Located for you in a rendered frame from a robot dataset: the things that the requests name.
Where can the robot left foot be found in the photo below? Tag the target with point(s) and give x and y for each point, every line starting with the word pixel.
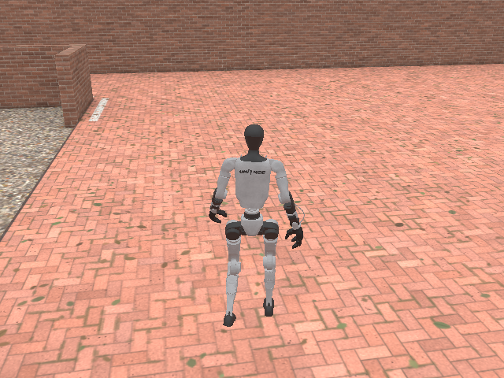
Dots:
pixel 229 320

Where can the left robot hand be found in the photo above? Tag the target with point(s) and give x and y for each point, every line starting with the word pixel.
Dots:
pixel 220 212

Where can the robot right upper arm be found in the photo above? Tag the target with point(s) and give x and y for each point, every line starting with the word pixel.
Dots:
pixel 281 180

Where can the humanoid robot torso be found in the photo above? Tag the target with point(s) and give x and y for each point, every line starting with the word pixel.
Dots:
pixel 252 190

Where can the robot right forearm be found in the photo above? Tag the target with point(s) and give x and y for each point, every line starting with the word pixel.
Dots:
pixel 292 214

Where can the right robot hand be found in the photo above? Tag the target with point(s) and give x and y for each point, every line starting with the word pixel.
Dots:
pixel 298 238

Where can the robot left upper arm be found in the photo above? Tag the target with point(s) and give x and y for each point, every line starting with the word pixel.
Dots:
pixel 227 166

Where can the robot left forearm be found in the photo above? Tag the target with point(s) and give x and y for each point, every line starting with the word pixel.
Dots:
pixel 216 203

